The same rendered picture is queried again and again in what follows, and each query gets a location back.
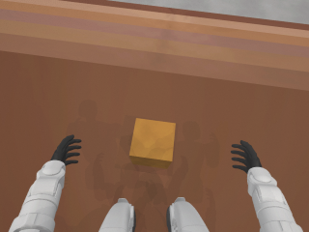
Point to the right robot shin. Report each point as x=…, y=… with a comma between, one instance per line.
x=177, y=200

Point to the robot right hand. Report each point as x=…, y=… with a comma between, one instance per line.
x=250, y=156

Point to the robot shin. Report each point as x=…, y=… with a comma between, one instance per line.
x=123, y=200
x=177, y=200

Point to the robot left forearm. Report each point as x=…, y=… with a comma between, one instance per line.
x=41, y=203

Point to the left robot shin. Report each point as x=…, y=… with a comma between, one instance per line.
x=123, y=200

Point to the robot right forearm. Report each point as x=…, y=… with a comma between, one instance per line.
x=271, y=207

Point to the robot left hand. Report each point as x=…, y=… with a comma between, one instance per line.
x=61, y=153

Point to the carton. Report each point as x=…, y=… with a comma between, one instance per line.
x=152, y=143

